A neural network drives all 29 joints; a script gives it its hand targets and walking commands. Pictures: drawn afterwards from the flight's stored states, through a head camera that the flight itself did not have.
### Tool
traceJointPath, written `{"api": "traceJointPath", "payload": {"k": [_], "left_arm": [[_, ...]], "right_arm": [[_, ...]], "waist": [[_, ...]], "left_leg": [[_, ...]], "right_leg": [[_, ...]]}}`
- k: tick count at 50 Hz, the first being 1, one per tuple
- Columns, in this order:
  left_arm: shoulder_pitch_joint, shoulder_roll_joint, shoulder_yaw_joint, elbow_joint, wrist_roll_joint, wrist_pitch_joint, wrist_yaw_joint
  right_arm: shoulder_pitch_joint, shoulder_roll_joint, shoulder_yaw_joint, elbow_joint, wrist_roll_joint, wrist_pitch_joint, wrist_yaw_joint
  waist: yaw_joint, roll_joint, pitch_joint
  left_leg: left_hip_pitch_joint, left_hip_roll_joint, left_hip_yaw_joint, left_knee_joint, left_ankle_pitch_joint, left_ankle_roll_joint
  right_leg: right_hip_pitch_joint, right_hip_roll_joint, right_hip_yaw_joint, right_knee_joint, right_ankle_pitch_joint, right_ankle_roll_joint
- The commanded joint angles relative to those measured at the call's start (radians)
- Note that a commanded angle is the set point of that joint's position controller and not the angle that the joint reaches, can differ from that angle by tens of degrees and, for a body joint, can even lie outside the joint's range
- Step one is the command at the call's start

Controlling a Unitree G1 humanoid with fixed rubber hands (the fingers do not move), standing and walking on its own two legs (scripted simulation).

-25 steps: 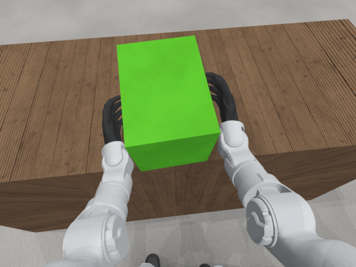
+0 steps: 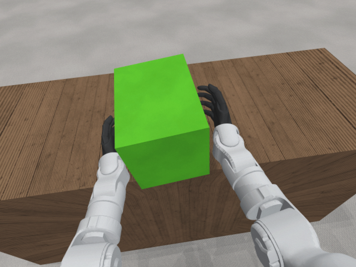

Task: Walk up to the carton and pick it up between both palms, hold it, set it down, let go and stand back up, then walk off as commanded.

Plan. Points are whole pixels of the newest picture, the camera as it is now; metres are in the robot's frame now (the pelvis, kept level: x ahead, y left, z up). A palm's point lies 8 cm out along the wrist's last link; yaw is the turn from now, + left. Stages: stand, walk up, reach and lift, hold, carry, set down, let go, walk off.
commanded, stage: reach and lift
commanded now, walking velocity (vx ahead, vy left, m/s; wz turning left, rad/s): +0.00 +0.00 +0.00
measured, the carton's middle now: (162, 122) +0.43 +0.07 +0.10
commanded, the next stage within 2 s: hold in 1.28 s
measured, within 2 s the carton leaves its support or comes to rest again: neither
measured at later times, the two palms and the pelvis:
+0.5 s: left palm (104, 115) +0.37 +0.17 +0.18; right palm (237, 83) +0.39 -0.09 +0.23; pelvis +0.00 +0.00 +0.01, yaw +0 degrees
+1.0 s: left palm (89, 129) +0.33 +0.19 +0.18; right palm (229, 95) +0.36 -0.06 +0.24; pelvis -0.03 +0.01 +0.01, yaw +0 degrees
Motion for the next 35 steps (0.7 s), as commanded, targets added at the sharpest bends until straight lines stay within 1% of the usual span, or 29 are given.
{"api": "traceJointPath", "payload": {"k": [1,2,3,5,6,7,8,9,10,11,13,14,15,17,18,20,21,23,24,25,26,28,29,30,31,32,33,34,35], "left_arm": [[-1.086,-0.607,-0.604,-0.552,-0.047,0.072,-0.134],[-1.158,-0.609,-0.590,-0.562,-0.041,0.099,-0.136],[-1.233,-0.602,-0.566,-0.520,-0.038,0.127,-0.135],[-1.391,-0.616,-0.558,-0.531,-0.058,0.169,-0.138],[-1.405,-0.634,-0.554,-0.519,-0.055,0.196,-0.141],[-1.469,-0.656,-0.575,-0.549,-0.072,0.209,-0.138],[-1.450,-0.662,-0.555,-0.513,-0.058,0.234,-0.141],[-1.471,-0.655,-0.523,-0.476,-0.036,0.252,-0.147],[-1.477,-0.665,-0.508,-0.466,-0.030,0.267,-0.152],[-1.453,-0.646,-0.473,-0.438,-0.003,0.283,-0.159],[-1.421,-0.609,-0.372,-0.314,0.062,0.320,-0.181],[-1.382,-0.603,-0.344,-0.272,0.078,0.336,-0.196],[-1.346,-0.586,-0.300,-0.202,0.104,0.358,-0.214],[-1.317,-0.582,-0.246,-0.153,0.132,0.369,-0.242],[-1.279,-0.580,-0.219,-0.131,0.149,0.382,-0.254],[-1.260,-0.580,-0.200,-0.180,0.148,0.380,-0.275],[-1.266,-0.596,-0.222,-0.230,0.130,0.376,-0.276],[-1.323,-0.608,-0.270,-0.311,0.088,0.362,-0.277],[-1.315,-0.616,-0.280,-0.340,0.082,0.364,-0.277],[-1.293,-0.617,-0.280,-0.330,0.082,0.367,-0.279],[-1.292,-0.623,-0.294,-0.380,0.074,0.363,-0.282],[-1.283,-0.609,-0.319,-0.443,0.057,0.370,-0.281],[-1.296,-0.619,-0.344,-0.473,0.041,0.372,-0.282],[-1.295,-0.619,-0.353,-0.491,0.034,0.377,-0.280],[-1.299,-0.622,-0.363,-0.504,0.028,0.378,-0.282],[-1.290,-0.639,-0.382,-0.542,0.016,0.382,-0.277],[-1.300,-0.652,-0.400,-0.554,0.007,0.392,-0.271],[-1.295,-0.652,-0.387,-0.525,0.020,0.398,-0.271],[-1.301,-0.664,-0.396,-0.540,0.011,0.402,-0.271]], "right_arm": [[-0.660,0.718,0.437,-0.377,-0.034,0.093,0.086],[-0.685,0.717,0.391,-0.330,-0.037,0.121,0.088],[-0.723,0.708,0.338,-0.263,-0.047,0.148,0.092],[-0.778,0.741,0.263,-0.188,-0.037,0.202,0.095],[-0.809,0.761,0.246,-0.192,-0.031,0.222,0.093],[-0.818,0.784,0.220,-0.174,-0.008,0.238,0.098],[-0.828,0.787,0.195,-0.168,-0.003,0.262,0.095],[-0.822,0.786,0.152,-0.104,-0.017,0.286,0.096],[-0.846,0.804,0.151,-0.111,0.006,0.298,0.101],[-0.815,0.806,0.122,-0.066,-0.002,0.321,0.097],[-0.806,0.781,0.055,0.030,-0.018,0.355,0.102],[-0.819,0.777,0.038,0.014,-0.015,0.358,0.104],[-0.806,0.754,0.009,0.046,-0.026,0.376,0.100],[-0.847,0.760,-0.009,0.030,-0.030,0.377,0.102],[-0.826,0.754,-0.013,0.044,-0.041,0.384,0.097],[-0.837,0.776,0.029,-0.006,-0.017,0.380,0.091],[-0.853,0.786,0.058,-0.057,0.002,0.374,0.088],[-0.879,0.801,0.098,-0.114,0.027,0.371,0.079],[-0.875,0.815,0.119,-0.137,0.032,0.373,0.073],[-0.860,0.812,0.122,-0.156,0.037,0.375,0.068],[-0.838,0.817,0.139,-0.171,0.046,0.378,0.061],[-0.820,0.819,0.157,-0.218,0.049,0.380,0.050],[-0.814,0.817,0.168,-0.233,0.056,0.384,0.045],[-0.810,0.816,0.176,-0.240,0.063,0.389,0.041],[-0.812,0.826,0.188,-0.271,0.075,0.387,0.037],[-0.812,0.827,0.201,-0.302,0.095,0.388,0.036],[-0.818,0.820,0.200,-0.298,0.099,0.395,0.034],[-0.819,0.811,0.184,-0.289,0.098,0.401,0.035],[-0.840,0.816,0.183,-0.316,0.106,0.399,0.035]], "waist": [[-0.032,0.061,-0.647],[-0.049,0.063,-0.628],[-0.065,0.070,-0.576],[-0.108,0.069,-0.477],[-0.114,0.068,-0.459],[-0.133,0.087,-0.481],[-0.140,0.079,-0.437],[-0.157,0.069,-0.374],[-0.147,0.051,-0.387],[-0.152,0.038,-0.350],[-0.146,0.012,-0.243],[-0.134,-0.007,-0.252],[-0.147,-0.028,-0.203],[-0.123,-0.054,-0.189],[-0.128,-0.056,-0.156],[-0.107,-0.084,-0.197],[-0.105,-0.072,-0.254],[-0.124,-0.054,-0.321],[-0.123,-0.050,-0.349],[-0.128,-0.062,-0.345],[-0.139,-0.062,-0.365],[-0.144,-0.053,-0.419],[-0.160,-0.043,-0.445],[-0.166,-0.029,-0.437],[-0.167,-0.035,-0.446],[-0.164,-0.017,-0.466],[-0.183,-0.006,-0.459],[-0.185,-0.005,-0.431],[-0.189,-0.003,-0.453]], "left_leg": [[0.473,-0.085,-0.022,-0.024,0.157,0.012],[0.510,-0.080,-0.025,-0.043,0.111,0.010],[0.520,-0.072,-0.022,-0.066,0.047,0.014],[0.526,-0.069,-0.028,-0.098,-0.048,0.014],[0.532,-0.068,-0.029,-0.109,-0.056,0.016],[0.531,-0.073,-0.036,-0.104,-0.040,0.014],[0.521,-0.073,-0.038,-0.111,-0.058,0.015],[0.510,-0.075,-0.039,-0.122,-0.089,0.019],[0.505,-0.076,-0.042,-0.122,-0.067,0.022],[0.503,-0.081,-0.038,-0.130,-0.075,0.027],[0.462,-0.087,-0.029,-0.158,-0.109,0.042],[0.452,-0.089,-0.021,-0.163,-0.095,0.045],[0.451,-0.092,-0.023,-0.173,-0.106,0.051],[0.436,-0.094,-0.016,-0.182,-0.095,0.060],[0.440,-0.097,-0.016,-0.187,-0.092,0.060],[0.450,-0.104,-0.016,-0.181,-0.034,0.056],[0.453,-0.109,-0.022,-0.169,0.018,0.049],[0.448,-0.117,-0.035,-0.153,0.060,0.036],[0.457,-0.124,-0.037,-0.144,0.079,0.032],[0.462,-0.126,-0.037,-0.137,0.090,0.029],[0.476,-0.128,-0.042,-0.132,0.110,0.025],[0.488,-0.135,-0.041,-0.120,0.139,0.014],[0.498,-0.135,-0.045,-0.117,0.155,0.007],[0.510,-0.136,-0.047,-0.112,0.158,0.005],[0.516,-0.139,-0.047,-0.106,0.165,0.003],[0.537,-0.135,-0.051,-0.099,0.202,-0.004],[0.550,-0.135,-0.056,-0.098,0.205,-0.009],[0.553,-0.132,-0.055,-0.100,0.190,-0.011],[0.560,-0.133,-0.058,-0.099,0.202,-0.012]], "right_leg": [[0.431,0.051,0.016,-0.162,0.254,0.050],[0.422,0.041,0.016,-0.185,0.192,0.051],[0.390,0.033,0.018,-0.208,0.111,0.047],[0.360,0.023,0.019,-0.242,0.019,0.043],[0.367,0.022,0.019,-0.251,0.017,0.045],[0.380,0.022,0.021,-0.241,0.044,0.049],[0.374,0.021,0.020,-0.249,0.034,0.047],[0.359,0.015,0.027,-0.259,0.015,0.048],[0.392,0.017,0.029,-0.250,0.053,0.055],[0.405,0.013,0.035,-0.254,0.060,0.059],[0.440,0.007,0.051,-0.259,0.052,0.070],[0.471,0.006,0.056,-0.257,0.091,0.075],[0.487,0.004,0.060,-0.260,0.108,0.082],[0.538,-0.002,0.070,-0.257,0.177,0.094],[0.557,-0.001,0.064,-0.253,0.208,0.098],[0.633,-0.001,0.066,-0.236,0.366,0.112],[0.673,0.001,0.066,-0.216,0.471,0.118],[0.719,0.001,0.065,-0.192,0.576,0.123],[0.740,-0.001,0.067,-0.186,0.609,0.128],[0.739,0.000,0.066,-0.184,0.639,0.131],[0.757,0.001,0.065,-0.180,0.670,0.134],[0.774,0.001,0.063,-0.171,0.719,0.140],[0.786,0.002,0.062,-0.170,0.742,0.143],[0.770,0.003,0.058,-0.170,0.724,0.140],[0.770,0.005,0.058,-0.177,0.715,0.142],[0.767,0.010,0.056,-0.174,0.738,0.139],[0.745,0.015,0.049,-0.184,0.708,0.134],[0.729,0.015,0.050,-0.196,0.663,0.132],[0.732,0.016,0.051,-0.199,0.664,0.131]]}}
